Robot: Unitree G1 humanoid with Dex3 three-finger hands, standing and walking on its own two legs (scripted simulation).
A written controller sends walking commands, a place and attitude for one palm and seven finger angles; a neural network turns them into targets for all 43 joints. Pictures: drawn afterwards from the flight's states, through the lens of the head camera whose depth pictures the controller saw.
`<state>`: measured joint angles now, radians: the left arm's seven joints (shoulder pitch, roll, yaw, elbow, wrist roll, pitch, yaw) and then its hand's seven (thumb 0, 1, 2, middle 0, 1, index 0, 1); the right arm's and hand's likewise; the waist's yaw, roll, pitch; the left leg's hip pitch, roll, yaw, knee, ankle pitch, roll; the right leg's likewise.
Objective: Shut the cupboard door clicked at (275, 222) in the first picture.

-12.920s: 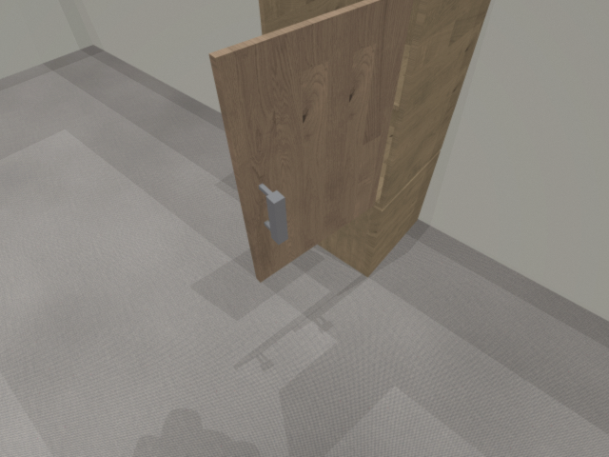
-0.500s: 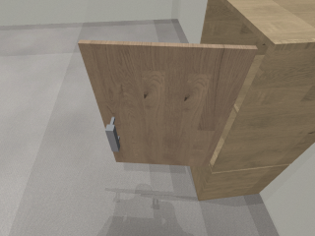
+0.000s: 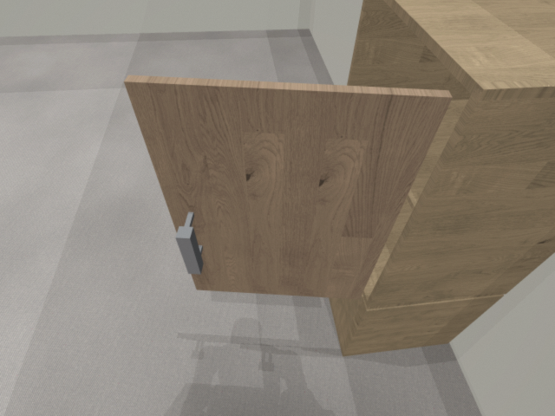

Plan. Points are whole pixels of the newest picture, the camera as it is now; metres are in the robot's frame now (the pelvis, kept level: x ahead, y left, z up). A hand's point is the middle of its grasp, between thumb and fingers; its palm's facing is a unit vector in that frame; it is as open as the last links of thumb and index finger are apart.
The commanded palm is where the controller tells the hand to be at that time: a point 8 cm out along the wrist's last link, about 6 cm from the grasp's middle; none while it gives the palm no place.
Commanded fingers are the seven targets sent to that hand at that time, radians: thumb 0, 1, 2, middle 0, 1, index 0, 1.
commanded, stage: look again from close up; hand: left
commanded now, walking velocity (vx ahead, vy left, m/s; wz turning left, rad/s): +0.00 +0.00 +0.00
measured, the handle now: (193, 242) +0.44 +0.20 -0.09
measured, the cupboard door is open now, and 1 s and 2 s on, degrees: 80 80 80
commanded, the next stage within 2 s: raise the hand and make a fist in 0.02 s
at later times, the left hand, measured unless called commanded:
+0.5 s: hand (189, 408) +0.15 +0.14 -0.08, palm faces -0.01 -1.00 +0.01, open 6.4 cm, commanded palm +0.11 +0.21 -0.08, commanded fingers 0.00 0.90 0.90 -0.55 -0.68 -0.55 -0.68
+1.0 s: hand (171, 400) +0.16 +0.17 -0.08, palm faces +0.02 -1.00 -0.02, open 4.0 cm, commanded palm +0.13 +0.22 -0.08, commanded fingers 0.00 0.90 0.90 -1.01 -1.18 -1.01 -1.18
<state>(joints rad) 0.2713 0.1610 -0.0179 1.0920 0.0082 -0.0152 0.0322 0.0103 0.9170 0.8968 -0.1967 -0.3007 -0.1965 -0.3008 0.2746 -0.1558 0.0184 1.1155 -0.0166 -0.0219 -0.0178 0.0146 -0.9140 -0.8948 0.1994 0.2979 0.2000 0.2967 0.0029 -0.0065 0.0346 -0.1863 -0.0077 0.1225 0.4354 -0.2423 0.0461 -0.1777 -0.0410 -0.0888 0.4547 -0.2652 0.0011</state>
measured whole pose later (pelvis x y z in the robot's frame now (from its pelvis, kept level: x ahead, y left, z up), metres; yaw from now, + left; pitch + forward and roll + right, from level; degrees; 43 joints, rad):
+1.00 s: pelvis -0.05 -0.03 -0.12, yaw +1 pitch +18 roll -2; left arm 0.42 0.21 0.16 0.01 -0.31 -0.44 -0.30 0.02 0.90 0.90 -0.83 -0.99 -0.83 -0.99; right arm 0.26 -0.20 -0.03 0.59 0.03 -0.21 -0.06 0.02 -0.90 -0.89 0.20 0.30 0.20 0.30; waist 0.01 0.04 -0.17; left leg -1.07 0.06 0.02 1.29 -0.53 0.01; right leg -1.02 -0.02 -0.13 1.26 -0.56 -0.05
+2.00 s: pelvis -0.04 -0.01 -0.12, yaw +1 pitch +19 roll -4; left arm 0.39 0.24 0.14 -0.01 -0.29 -0.44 -0.28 0.02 0.90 0.90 -1.30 -1.50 -1.30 -1.50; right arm 0.23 -0.24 0.00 0.51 0.02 -0.17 -0.04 0.02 -0.90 -0.89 0.20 0.30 0.20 0.30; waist 0.01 0.03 -0.19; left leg -1.10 0.05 0.01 1.31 -0.55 0.04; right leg -1.03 -0.02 -0.14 1.26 -0.57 -0.03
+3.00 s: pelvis -0.04 -0.02 -0.12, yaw +1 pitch +21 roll -2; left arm -0.20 0.24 0.16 0.49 -0.21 -0.44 -0.20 0.02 0.90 0.90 -1.30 -1.50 -1.30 -1.50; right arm 0.23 -0.25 0.00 0.59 0.02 -0.09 -0.02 0.02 -0.90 -0.89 0.20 0.30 0.20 0.30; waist -0.03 0.03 -0.17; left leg -1.10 0.05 0.03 1.26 -0.53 0.02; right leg -1.05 -0.02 -0.11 1.24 -0.55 -0.04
